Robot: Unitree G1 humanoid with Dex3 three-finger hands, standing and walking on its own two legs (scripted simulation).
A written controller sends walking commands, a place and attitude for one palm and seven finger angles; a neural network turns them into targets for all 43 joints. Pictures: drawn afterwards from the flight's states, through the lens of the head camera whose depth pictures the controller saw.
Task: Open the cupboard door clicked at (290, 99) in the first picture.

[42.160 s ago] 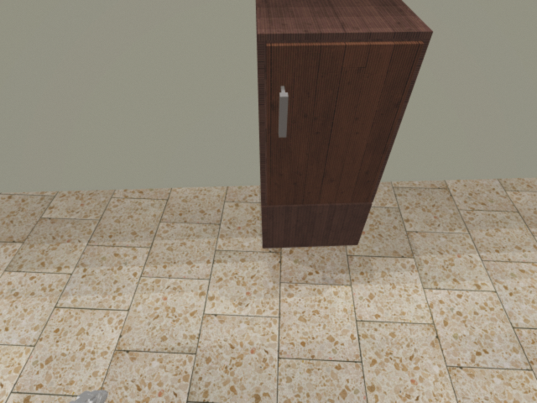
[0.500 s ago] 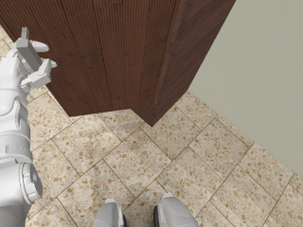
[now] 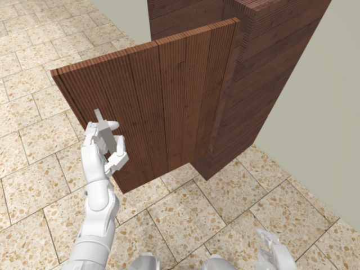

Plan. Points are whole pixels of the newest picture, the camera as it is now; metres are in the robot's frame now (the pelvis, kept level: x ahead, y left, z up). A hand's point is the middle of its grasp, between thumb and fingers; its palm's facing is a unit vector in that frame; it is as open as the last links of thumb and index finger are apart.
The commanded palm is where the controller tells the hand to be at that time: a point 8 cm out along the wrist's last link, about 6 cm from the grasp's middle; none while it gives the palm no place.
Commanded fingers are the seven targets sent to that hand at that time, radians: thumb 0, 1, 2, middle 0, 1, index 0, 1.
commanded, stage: pull the door open along its arc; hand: left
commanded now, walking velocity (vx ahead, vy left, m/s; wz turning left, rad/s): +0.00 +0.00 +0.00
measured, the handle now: (107, 135) +0.40 +0.19 +0.04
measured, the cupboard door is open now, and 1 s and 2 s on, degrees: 79 91 92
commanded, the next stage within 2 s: open thumb and fingers to let go in 0.20 s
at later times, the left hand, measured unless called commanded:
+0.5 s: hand (143, 174) +0.31 +0.09 +0.04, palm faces +0.37 -0.93 -0.03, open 6.6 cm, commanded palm +0.27 +0.15 +0.04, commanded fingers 0.00 0.13 0.57 -0.34 -1.27 -0.34 -1.27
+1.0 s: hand (139, 174) +0.31 +0.10 +0.04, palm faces +0.34 -0.94 +0.00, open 14.5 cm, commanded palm +0.26 +0.15 +0.04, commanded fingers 0.00 -0.50 0.30 -0.18 -0.50 -0.18 -0.50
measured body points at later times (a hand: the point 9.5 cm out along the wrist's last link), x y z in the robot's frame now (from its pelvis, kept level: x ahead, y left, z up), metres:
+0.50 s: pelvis -0.01 -0.03 +0.00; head +0.06 -0.05 +0.45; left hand +0.28 +0.14 +0.04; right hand +0.16 -0.26 -0.12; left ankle +0.00 +0.11 -0.67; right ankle +0.00 -0.10 -0.67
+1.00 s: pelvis -0.01 -0.01 +0.00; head +0.05 -0.02 +0.45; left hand +0.28 +0.15 +0.04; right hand +0.16 -0.23 -0.11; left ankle +0.00 +0.11 -0.67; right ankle +0.00 -0.10 -0.67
